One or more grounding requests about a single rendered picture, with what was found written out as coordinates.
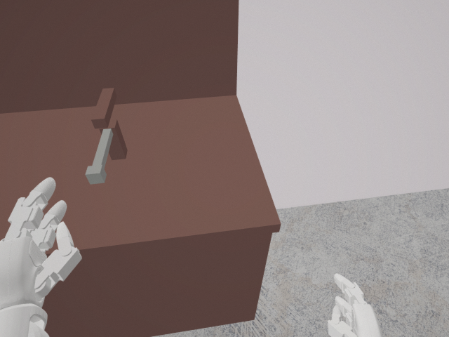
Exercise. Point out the tap lever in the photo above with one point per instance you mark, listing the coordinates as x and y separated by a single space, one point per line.
96 173

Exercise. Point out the left robot forearm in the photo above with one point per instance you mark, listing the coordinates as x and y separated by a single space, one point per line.
25 320

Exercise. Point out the robot right hand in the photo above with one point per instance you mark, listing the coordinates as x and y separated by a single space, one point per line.
360 317

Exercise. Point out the robot left hand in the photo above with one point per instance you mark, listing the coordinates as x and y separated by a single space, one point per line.
22 251

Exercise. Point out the counter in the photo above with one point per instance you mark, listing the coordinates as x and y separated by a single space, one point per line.
177 237

